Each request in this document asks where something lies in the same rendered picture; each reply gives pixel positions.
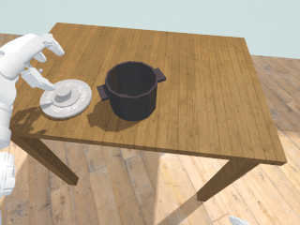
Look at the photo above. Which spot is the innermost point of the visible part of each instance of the robot left upper arm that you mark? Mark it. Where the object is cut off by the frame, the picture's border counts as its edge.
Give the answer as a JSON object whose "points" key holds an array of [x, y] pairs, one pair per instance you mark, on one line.
{"points": [[7, 176]]}

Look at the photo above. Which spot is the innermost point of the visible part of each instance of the knob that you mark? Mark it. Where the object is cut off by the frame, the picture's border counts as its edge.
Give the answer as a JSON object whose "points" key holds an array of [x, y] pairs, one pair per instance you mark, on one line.
{"points": [[63, 92]]}

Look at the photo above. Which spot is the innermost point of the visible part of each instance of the left robot forearm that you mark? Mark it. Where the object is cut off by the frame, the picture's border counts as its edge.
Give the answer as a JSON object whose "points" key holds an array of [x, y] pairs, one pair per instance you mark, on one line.
{"points": [[11, 65]]}

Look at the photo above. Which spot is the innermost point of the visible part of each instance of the lid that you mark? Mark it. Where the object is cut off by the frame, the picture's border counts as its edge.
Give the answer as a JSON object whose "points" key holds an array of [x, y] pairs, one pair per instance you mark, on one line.
{"points": [[55, 107]]}

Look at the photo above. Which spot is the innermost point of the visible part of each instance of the robot right hand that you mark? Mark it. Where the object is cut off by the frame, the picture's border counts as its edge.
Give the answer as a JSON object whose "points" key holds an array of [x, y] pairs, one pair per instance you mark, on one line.
{"points": [[237, 221]]}

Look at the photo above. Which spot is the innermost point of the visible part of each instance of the pot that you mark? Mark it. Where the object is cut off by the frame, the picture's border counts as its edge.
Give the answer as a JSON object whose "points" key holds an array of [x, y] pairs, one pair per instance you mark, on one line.
{"points": [[131, 87]]}

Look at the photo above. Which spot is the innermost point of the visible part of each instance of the table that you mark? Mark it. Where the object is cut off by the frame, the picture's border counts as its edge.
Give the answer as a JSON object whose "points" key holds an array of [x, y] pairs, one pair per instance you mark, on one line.
{"points": [[211, 105]]}

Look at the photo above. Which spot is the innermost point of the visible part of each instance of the robot left hand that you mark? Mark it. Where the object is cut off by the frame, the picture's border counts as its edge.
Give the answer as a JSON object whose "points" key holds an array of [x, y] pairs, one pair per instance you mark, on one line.
{"points": [[31, 46]]}

